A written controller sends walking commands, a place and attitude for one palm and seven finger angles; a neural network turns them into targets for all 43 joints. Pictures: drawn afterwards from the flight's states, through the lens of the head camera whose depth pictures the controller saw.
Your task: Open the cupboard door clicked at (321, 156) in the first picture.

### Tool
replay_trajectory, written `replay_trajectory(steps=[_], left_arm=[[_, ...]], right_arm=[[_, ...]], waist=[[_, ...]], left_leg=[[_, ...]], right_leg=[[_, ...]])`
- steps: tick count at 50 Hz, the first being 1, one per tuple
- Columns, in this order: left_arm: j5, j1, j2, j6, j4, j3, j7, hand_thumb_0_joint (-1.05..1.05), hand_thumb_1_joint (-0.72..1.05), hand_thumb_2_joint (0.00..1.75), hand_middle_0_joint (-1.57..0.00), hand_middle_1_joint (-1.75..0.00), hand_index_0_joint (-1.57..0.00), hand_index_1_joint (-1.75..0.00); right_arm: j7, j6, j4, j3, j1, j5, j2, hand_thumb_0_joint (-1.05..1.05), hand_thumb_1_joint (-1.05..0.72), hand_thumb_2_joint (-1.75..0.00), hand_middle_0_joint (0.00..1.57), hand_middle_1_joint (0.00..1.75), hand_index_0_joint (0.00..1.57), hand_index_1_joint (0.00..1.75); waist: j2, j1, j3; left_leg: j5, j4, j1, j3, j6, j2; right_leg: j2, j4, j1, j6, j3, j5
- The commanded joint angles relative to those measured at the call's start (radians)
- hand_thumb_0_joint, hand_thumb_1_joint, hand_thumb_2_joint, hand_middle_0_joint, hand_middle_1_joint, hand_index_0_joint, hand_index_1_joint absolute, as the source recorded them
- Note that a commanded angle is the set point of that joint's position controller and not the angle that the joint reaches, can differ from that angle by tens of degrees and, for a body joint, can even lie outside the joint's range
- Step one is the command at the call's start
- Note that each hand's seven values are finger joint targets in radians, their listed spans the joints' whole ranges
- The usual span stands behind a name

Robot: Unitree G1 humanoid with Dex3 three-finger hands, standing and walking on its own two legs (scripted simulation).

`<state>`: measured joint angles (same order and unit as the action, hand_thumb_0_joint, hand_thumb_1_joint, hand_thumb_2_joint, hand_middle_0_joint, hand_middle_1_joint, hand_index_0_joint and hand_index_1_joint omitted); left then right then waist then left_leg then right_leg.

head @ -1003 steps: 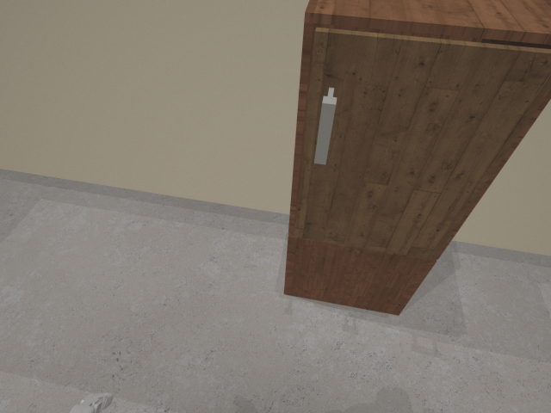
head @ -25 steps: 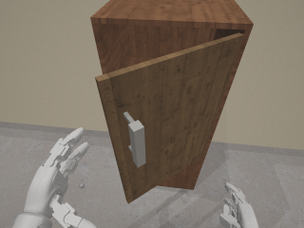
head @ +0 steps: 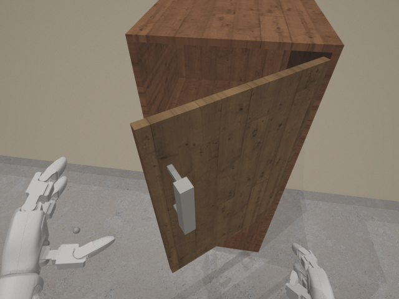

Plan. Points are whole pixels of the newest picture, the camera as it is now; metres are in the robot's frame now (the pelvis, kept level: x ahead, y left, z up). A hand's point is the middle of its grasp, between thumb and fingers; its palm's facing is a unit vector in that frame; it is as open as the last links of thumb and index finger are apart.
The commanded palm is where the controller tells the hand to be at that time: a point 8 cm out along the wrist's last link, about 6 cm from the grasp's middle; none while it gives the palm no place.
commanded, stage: draw the hand back to the body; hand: left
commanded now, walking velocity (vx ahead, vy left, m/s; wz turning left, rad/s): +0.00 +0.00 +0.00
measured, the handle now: (180, 199) +0.28 +0.08 +0.09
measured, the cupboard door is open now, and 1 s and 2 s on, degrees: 40 40 40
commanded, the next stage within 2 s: step back with the hand held close in 0.74 s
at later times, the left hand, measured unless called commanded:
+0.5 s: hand (60, 194) +0.21 +0.24 +0.18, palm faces +0.46 -0.79 -0.40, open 7.9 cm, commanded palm +0.16 +0.28 +0.19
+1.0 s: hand (51, 204) +0.20 +0.25 +0.17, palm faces +0.44 -0.79 -0.43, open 7.4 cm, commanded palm +0.14 +0.28 +0.19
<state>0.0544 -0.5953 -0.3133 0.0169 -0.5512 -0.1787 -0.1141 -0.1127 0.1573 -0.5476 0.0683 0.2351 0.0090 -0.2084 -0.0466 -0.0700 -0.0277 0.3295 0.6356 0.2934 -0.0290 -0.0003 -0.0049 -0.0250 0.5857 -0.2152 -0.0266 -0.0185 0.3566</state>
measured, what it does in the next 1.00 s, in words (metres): stands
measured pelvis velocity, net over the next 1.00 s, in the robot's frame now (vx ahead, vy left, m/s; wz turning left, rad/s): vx -0.01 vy -0.02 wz -0.01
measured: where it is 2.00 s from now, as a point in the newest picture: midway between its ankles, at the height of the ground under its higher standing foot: outside the picture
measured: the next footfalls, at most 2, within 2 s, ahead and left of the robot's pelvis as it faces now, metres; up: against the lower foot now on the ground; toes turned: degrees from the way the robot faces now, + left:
right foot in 1.96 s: -0.26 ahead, -0.06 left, +0.00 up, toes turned -5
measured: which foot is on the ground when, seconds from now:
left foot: down 0.00-1.00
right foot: down 0.00-1.00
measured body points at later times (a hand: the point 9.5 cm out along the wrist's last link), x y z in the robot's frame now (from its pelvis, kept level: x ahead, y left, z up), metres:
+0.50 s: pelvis +0.02 -0.02 +0.01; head +0.00 -0.04 +0.46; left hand +0.18 +0.28 +0.20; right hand +0.21 -0.24 -0.07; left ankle +0.01 +0.12 -0.73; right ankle -0.03 -0.14 -0.73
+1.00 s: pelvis -0.01 -0.02 +0.01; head -0.01 -0.03 +0.46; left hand +0.17 +0.29 +0.19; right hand +0.18 -0.25 -0.07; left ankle +0.01 +0.12 -0.73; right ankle -0.03 -0.14 -0.73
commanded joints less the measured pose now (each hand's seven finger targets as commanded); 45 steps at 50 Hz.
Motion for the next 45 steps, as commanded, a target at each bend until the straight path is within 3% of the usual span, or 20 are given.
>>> replay_trajectory(steps=[1,2,7,12,18,20,24,32,35,40,42,43,44,45], left_arm=[[-0.009,0.097,-0.143,0.084,-0.214,-0.128,-0.027,0.0,0.31,0.64,-0.18,-0.3,-0.18,-0.3],[-0.009,0.091,-0.158,0.081,-0.185,-0.148,-0.031,0.0,0.34,0.66,-0.18,-0.3,-0.18,-0.3],[0.0,0.098,-0.175,0.082,-0.136,-0.204,-0.028,0.0,0.51,0.74,-0.19,-0.3,-0.19,-0.3],[0.006,0.156,-0.208,0.085,-0.118,-0.256,-0.027,0.0,0.69,0.81,-0.19,-0.3,-0.19,-0.3],[0.012,0.21,-0.234,0.091,-0.116,-0.299,-0.033,0.0,0.9,0.9,-0.2,-0.3,-0.2,-0.3],[0.016,0.181,-0.194,0.085,-0.074,-0.267,-0.025,0.0,0.9,0.9,-0.2,-0.3,-0.2,-0.3],[0.019,0.178,-0.187,0.083,-0.043,-0.258,-0.016,0.0,0.9,0.9,-0.2,-0.3,-0.2,-0.3],[0.012,0.207,-0.239,0.106,-0.104,-0.296,-0.023,0.0,0.9,0.9,-0.2,-0.3,-0.2,-0.3],[0.014,0.206,-0.214,0.106,-0.085,-0.278,-0.022,0.0,0.9,0.9,-0.2,-0.3,-0.2,-0.3],[0.019,0.212,-0.199,0.108,-0.025,-0.272,-0.017,0.0,0.9,0.9,-0.2,-0.3,-0.2,-0.3],[0.016,0.224,-0.207,0.111,-0.018,-0.275,-0.016,0.0,0.9,0.9,-0.2,-0.3,-0.2,-0.3],[0.016,0.276,-0.213,0.118,-0.05,-0.272,-0.018,0.0,0.9,0.9,-0.2,-0.3,-0.2,-0.3],[0.009,0.358,-0.336,0.156,-0.082,-0.391,-0.021,0.0,0.9,0.9,-0.2,-0.3,-0.2,-0.3],[0.009,0.256,-0.266,0.16,-0.003,-0.337,-0.009,0.0,0.9,0.9,-0.2,-0.3,-0.2,-0.3]], right_arm=[[-0.004,0.053,0.151,-0.051,-0.134,-0.002,-0.101,0.0,-0.9,-0.9,0.2,0.3,0.2,0.3],[-0.006,0.051,0.141,-0.054,-0.138,-0.004,-0.104,0.0,-0.9,-0.9,0.2,0.3,0.2,0.3],[0.0,0.027,0.121,-0.065,-0.154,-0.004,-0.104,0.0,-0.9,-0.9,0.2,0.3,0.2,0.3],[0.003,0.007,0.109,-0.071,-0.165,-0.004,-0.104,0.0,-0.9,-0.9,0.2,0.3,0.2,0.3],[0.005,-0.001,0.1,-0.076,-0.163,-0.007,-0.105,0.0,-0.9,-0.9,0.2,0.3,0.2,0.3],[0.009,-0.009,0.1,-0.08,-0.166,-0.004,-0.105,0.0,-0.9,-0.9,0.2,0.3,0.2,0.3],[0.013,-0.024,0.101,-0.087,-0.172,-0.003,-0.111,0.0,-0.9,-0.9,0.2,0.3,0.2,0.3],[0.007,-0.012,0.095,-0.088,-0.184,-0.006,-0.106,0.0,-0.9,-0.9,0.2,0.3,0.2,0.3],[0.008,-0.01,0.091,-0.084,-0.184,-0.005,-0.101,0.0,-0.9,-0.9,0.2,0.3,0.2,0.3],[0.007,-0.013,0.086,-0.089,-0.19,-0.003,-0.105,0.0,-0.9,-0.9,0.2,0.3,0.2,0.3],[0.006,-0.011,0.082,-0.09,-0.193,-0.003,-0.108,0.0,-0.9,-0.9,0.2,0.3,0.2,0.3],[0.006,-0.009,0.083,-0.088,-0.194,-0.003,-0.107,0.0,-0.9,-0.9,0.2,0.3,0.2,0.3],[0.015,-0.031,0.103,-0.089,-0.171,0.001,-0.131,0.0,-0.9,-0.9,0.2,0.3,0.2,0.3],[0.017,-0.047,0.084,-0.092,-0.175,-0.002,-0.119,0.0,-0.9,-0.9,0.2,0.3,0.2,0.3]], waist=[[-0.027,0.01,-0.062],[0.01,0.005,-0.06],[0.033,-0.001,-0.055],[-0.014,-0.002,-0.046],[-0.033,-0.002,-0.085],[-0.004,0.002,-0.06],[0.041,0.002,-0.041],[-0.01,-0.007,-0.08],[-0.021,0.0,-0.042],[0.039,0.003,0.001],[0.019,0.0,0.007],[0.012,0.006,-0.014],[0.031,0.045,0.064],[0.093,0.052,0.039]], left_leg=[[-0.225,-0.154,-0.112,0.01,0.009,-0.007],[-0.242,-0.161,-0.114,0.01,0.011,-0.011],[-0.327,-0.173,-0.142,0.03,0.014,-0.012],[-0.351,-0.186,-0.168,0.046,0.015,-0.008],[-0.426,-0.192,-0.212,0.052,0.017,-0.005],[-0.416,-0.197,-0.212,0.058,0.019,-0.007],[-0.387,-0.207,-0.208,0.062,0.025,-0.007],[-0.383,-0.209,-0.234,0.066,0.024,0.0],[-0.349,-0.218,-0.227,0.065,0.022,0.001],[-0.285,-0.233,-0.217,0.065,0.026,-0.003],[-0.272,-0.238,-0.218,0.062,0.026,-0.004],[-0.264,-0.244,-0.225,0.059,0.025,-0.001],[-0.23,-0.194,-0.162,0.041,0.042,-0.017],[-0.243,-0.165,-0.168,0.028,0.041,-0.014]], right_leg=[[0.024,-0.112,0.009,0.044,-0.037,-0.221],[0.025,-0.12,0.022,0.043,-0.038,-0.239],[0.023,-0.142,0.064,0.039,-0.033,-0.335],[0.021,-0.166,0.081,0.036,-0.026,-0.371],[0.018,-0.169,0.111,0.032,-0.029,-0.437],[0.021,-0.178,0.096,0.027,-0.029,-0.432],[0.021,-0.193,0.096,0.021,-0.025,-0.429],[0.019,-0.207,0.123,0.026,-0.018,-0.431],[0.021,-0.218,0.1,0.025,-0.02,-0.388],[0.025,-0.243,0.077,0.019,-0.016,-0.317],[0.025,-0.251,0.077,0.023,-0.014,-0.297],[0.023,-0.248,0.084,0.022,-0.014,-0.286],[-0.023,-0.312,-0.011,0.019,0.06,-0.332],[-0.044,-0.308,-0.001,0.022,0.061,-0.377]])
